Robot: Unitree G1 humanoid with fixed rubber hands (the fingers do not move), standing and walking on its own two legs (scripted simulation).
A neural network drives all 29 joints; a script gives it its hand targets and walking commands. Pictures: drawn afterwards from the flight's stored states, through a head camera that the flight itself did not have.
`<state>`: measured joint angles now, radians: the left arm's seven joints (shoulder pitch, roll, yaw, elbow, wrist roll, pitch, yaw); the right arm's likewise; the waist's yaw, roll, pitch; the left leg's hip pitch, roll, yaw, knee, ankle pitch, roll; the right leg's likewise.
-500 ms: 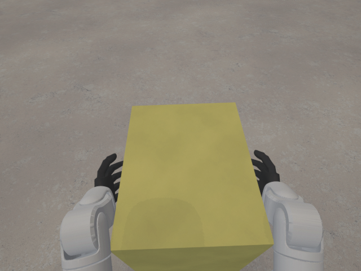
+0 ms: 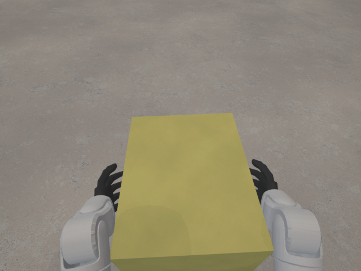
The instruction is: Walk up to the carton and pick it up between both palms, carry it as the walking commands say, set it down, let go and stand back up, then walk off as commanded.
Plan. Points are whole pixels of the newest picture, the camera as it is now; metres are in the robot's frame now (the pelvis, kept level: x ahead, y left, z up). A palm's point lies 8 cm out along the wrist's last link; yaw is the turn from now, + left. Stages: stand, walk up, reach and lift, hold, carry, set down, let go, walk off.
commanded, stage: carry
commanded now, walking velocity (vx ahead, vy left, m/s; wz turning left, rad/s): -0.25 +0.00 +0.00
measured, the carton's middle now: (185, 202) +0.28 +0.01 +0.01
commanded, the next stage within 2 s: none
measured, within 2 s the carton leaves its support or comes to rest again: neither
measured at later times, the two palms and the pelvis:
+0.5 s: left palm out of the picture +0.10 +0.10 +0.10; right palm out of the picture +0.08 -0.21 +0.08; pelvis -0.18 -0.03 +0.00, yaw -2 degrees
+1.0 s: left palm out of the picture -0.09 +0.13 +0.08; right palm out of the picture -0.10 -0.19 +0.08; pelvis -0.36 -0.03 -0.01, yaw -2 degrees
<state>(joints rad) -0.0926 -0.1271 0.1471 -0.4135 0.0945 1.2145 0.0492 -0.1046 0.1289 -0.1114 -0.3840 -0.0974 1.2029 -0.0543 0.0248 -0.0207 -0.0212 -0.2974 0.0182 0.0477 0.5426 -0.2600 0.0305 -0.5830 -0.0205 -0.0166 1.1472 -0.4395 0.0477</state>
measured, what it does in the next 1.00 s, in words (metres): walks backwards: right foot, then left foot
